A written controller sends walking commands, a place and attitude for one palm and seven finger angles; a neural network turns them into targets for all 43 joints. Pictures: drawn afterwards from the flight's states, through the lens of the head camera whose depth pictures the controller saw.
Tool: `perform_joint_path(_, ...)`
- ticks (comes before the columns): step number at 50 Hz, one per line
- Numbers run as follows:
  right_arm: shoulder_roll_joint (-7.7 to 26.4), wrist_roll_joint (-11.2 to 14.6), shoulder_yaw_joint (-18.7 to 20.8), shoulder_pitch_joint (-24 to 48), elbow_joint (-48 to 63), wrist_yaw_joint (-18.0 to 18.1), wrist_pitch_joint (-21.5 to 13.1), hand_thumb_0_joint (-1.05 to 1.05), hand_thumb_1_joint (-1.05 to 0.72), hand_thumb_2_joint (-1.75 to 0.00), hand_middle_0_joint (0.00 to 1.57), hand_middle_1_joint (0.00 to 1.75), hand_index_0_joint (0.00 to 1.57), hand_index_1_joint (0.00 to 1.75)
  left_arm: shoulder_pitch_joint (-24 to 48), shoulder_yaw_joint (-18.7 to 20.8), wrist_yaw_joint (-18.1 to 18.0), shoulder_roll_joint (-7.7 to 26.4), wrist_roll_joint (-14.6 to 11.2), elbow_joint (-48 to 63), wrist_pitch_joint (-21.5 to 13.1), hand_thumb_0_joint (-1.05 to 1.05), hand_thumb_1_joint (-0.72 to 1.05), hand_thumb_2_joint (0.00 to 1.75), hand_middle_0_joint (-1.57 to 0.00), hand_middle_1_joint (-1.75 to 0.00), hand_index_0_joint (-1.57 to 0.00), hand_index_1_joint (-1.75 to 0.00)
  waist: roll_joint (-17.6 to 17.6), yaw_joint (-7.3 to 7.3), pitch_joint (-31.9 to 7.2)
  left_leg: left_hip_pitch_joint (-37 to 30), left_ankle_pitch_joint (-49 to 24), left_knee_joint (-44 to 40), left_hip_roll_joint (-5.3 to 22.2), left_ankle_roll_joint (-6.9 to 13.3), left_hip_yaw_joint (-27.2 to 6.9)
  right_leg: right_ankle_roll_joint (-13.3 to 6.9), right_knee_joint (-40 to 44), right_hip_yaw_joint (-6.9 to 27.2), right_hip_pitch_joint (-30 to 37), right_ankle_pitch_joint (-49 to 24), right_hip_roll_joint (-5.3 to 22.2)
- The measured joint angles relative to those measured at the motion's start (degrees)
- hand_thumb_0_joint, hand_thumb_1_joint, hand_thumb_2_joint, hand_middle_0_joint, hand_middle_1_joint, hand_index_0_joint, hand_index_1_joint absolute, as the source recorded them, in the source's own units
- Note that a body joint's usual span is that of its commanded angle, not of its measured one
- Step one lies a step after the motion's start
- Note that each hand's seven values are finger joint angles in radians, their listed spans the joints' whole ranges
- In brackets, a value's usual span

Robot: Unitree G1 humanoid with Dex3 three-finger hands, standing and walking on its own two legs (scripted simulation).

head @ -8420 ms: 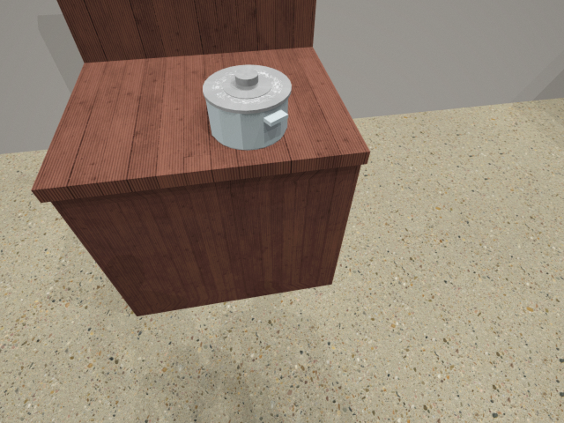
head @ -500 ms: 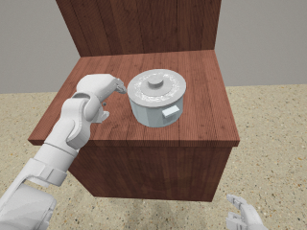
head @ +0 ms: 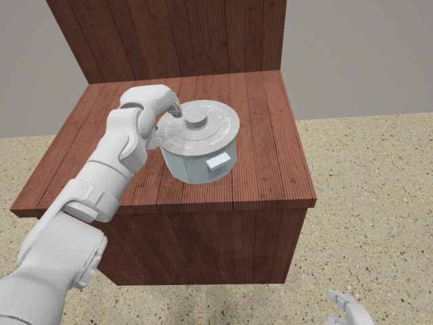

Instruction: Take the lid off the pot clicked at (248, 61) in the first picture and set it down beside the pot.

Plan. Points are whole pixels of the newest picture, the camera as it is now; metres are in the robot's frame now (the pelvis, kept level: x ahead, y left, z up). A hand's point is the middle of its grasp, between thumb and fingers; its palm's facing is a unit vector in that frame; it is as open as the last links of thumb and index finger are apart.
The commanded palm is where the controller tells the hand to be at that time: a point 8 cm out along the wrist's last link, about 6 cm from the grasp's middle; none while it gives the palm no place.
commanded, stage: move the open hand above the knob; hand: left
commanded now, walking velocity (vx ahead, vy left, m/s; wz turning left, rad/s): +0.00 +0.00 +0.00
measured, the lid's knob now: (196, 118) +0.56 +0.06 +0.08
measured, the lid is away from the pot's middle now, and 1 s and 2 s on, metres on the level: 0.01 0.01 0.01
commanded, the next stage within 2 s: lower the open fingers around the knob in 1.56 s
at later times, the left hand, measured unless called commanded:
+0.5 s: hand (189, 102) +0.52 +0.06 +0.16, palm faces -0.27 -0.06 -0.96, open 9.9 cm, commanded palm +0.52 +0.06 +0.22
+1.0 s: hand (188, 100) +0.53 +0.07 +0.15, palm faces -0.27 -0.06 -0.96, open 9.9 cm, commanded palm +0.53 +0.06 +0.22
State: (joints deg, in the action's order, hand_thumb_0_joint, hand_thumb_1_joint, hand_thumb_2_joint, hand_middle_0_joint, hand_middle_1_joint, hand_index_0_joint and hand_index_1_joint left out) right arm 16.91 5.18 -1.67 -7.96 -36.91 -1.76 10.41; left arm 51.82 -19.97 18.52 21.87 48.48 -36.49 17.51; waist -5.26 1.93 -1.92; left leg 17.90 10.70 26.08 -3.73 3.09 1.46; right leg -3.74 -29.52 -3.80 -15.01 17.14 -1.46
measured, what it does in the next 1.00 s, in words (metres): stands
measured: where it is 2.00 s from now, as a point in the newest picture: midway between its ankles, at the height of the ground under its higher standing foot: outside the picture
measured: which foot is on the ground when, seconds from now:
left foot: down 0.00-1.00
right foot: down 0.00-1.00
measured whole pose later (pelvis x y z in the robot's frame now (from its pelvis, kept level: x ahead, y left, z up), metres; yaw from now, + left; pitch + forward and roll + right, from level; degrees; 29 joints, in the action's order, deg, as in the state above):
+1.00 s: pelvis +0.03 +0.03 +0.00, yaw -1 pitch +12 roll +0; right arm 15.6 3.0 0.2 -16.6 -44.4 -1.0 3.6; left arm 77.3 -19.1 10.6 11.7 50.0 -70.4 21.2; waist -4.4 7.7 -5.9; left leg 26.7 11.7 26.3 -4.6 5.3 3.2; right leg -1.5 -28.7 -1.9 -23.7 17.0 -0.6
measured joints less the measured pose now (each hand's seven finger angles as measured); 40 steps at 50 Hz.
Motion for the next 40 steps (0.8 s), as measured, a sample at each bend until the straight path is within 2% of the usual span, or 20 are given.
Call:
perform_joint_path(8, -0.80, -0.35, 0.00, -1.43, -1.31, 1.33, -1.07, 0.00, -0.91, -0.90, 0.20, 0.30, 0.20, 0.30, 7.50, -0.15, -1.08, -1.67, 0.42, -10.41, -0.99, 0.00, -0.29, 1.47, -0.87, -0.08, -0.86, -0.08, 0.58, 1.87, 0.11, 1.18, -0.29, -0.55, 0.34, 0.04, 0.29, -0.01, 0.95, 0.35, -1.14, -0.68, -0.35)
perform_joint_path(15, -0.53, -0.47, 0.31, -4.04, -3.28, 1.65, -1.51, 0.00, -0.91, -0.90, 0.20, 0.30, 0.20, 0.30, 13.27, 0.39, -2.62, -3.54, 0.60, -18.61, 0.35, 0.00, -0.28, 1.47, -0.87, -0.08, -0.86, -0.08, 0.68, 3.71, -0.40, 2.71, -0.14, -0.76, 0.41, 0.43, 0.91, 0.39, 1.52, 1.01, -2.68, -1.00, -0.42)
perform_joint_path(23, -0.17, -1.04, 1.04, -7.15, -5.91, 1.87, -3.53, 0.00, -0.91, -0.90, 0.20, 0.30, 0.20, 0.30, 20.13, 0.48, -5.12, -6.10, 1.26, -26.64, 1.78, 0.00, -0.28, 1.47, -0.87, -0.08, -0.86, -0.08, 0.82, 5.72, -1.07, 5.11, 0.13, -0.64, 0.15, 1.10, 1.57, 1.07, 1.49, 1.69, -5.17, -1.02, -0.13)
perform_joint_path(27, -0.08, -1.54, 1.18, -8.44, -6.77, 1.83, -4.17, 0.00, -0.91, -0.90, 0.20, 0.30, 0.20, 0.30, 22.23, 2.48, -6.32, -6.90, 1.93, -29.83, 2.47, 0.00, -0.28, 1.47, -0.87, -0.08, -0.86, -0.08, 0.70, 6.58, -1.75, 6.10, 0.29, -0.78, 0.11, 1.43, 2.21, 1.42, 1.60, 2.37, -6.36, -1.08, -0.07)
perform_joint_path(29, -0.16, -1.58, 1.31, -9.07, -7.01, 1.72, -4.42, 0.00, -0.91, -0.90, 0.20, 0.30, 0.20, 0.30, 23.16, 2.00, -6.69, -7.24, 2.47, -31.44, 3.28, 0.00, -0.28, 1.47, -0.87, -0.08, -0.86, -0.08, 0.69, 6.90, -2.06, 6.53, 0.39, -0.80, 0.06, 1.56, 2.45, 1.57, 1.59, 2.61, -6.85, -1.06, -0.02)
perform_joint_path(33, -0.37, -1.92, 1.40, -10.07, -7.25, 1.75, -5.11, 0.00, -0.91, -0.90, 0.20, 0.30, 0.20, 0.30, 23.61, 3.63, -7.00, -7.37, 2.30, -32.50, 3.43, 0.00, -0.28, 1.47, -0.87, -0.08, -0.86, -0.08, 0.57, 7.26, -2.54, 6.99, 0.58, -0.92, 0.01, 1.81, 2.80, 1.83, 1.81, 3.00, -7.35, -1.05, 0.04)
perform_joint_path(36, -0.64, -1.97, 1.58, -10.53, -7.40, 1.60, -5.61, 0.00, -0.91, -0.90, 0.20, 0.30, 0.20, 0.30, 24.16, 2.98, -7.31, -7.61, 2.76, -33.60, 3.71, 0.00, -0.28, 1.47, -0.87, -0.08, -0.86, -0.08, 0.49, 7.22, -2.91, 7.41, 0.71, -0.83, -0.10, 1.95, 2.80, 1.98, 1.84, 3.01, -7.68, -0.96, 0.14)
perform_joint_path(40, -1.07, -1.96, 1.59, -10.48, -7.54, 1.49, -6.09, 0.00, -0.91, -0.90, 0.20, 0.30, 0.20, 0.30, 24.59, 2.00, -7.21, -7.96, 2.13, -34.12, 4.00, 0.00, -0.28, 1.47, -0.87, -0.08, -0.86, -0.08, 0.72, 7.00, -3.21, 7.84, 0.85, -0.65, -0.25, 2.07, 2.65, 2.14, 1.78, 2.86, -7.99, -0.82, 0.28)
